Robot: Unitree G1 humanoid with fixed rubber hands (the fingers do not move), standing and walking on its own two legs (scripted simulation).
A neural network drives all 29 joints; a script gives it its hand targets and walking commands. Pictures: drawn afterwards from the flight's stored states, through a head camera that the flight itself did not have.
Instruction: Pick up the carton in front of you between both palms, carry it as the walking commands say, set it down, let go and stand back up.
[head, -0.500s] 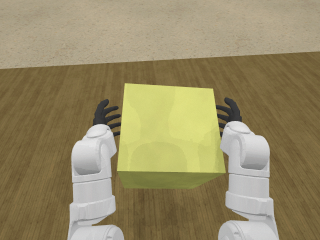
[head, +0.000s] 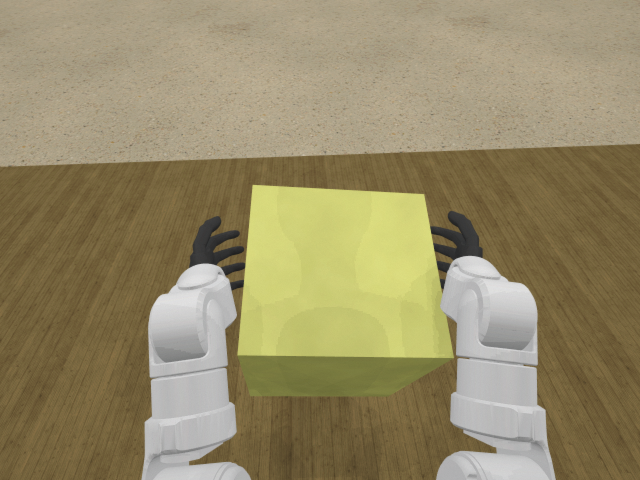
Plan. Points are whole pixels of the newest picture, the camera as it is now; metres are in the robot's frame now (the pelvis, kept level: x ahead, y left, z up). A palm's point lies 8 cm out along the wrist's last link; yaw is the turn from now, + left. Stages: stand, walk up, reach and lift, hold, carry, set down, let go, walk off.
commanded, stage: carry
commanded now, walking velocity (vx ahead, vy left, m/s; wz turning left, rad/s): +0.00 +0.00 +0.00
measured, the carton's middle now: (329, 304) +0.36 +0.01 +0.03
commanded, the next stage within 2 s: none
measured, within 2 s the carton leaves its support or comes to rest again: neither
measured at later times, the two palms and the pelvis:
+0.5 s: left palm (233, 269) +0.37 +0.13 +0.08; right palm (465, 268) +0.37 -0.16 +0.09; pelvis +0.04 +0.00 -0.04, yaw -1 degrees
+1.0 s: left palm (270, 178) +0.56 +0.10 +0.08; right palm (446, 168) +0.60 -0.19 +0.07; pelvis +0.25 -0.07 -0.02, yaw +1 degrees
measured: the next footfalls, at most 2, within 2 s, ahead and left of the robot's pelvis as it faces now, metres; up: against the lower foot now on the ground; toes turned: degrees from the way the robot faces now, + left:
right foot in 0.78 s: +0.29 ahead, -0.12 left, -0.02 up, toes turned +0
left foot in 1.34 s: +0.63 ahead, +0.03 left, -0.05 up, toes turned +2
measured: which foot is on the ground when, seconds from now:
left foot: down 0.00-0.78, up 0.80-1.00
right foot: down 0.00-0.50, up 0.52-0.76, down 0.78-1.00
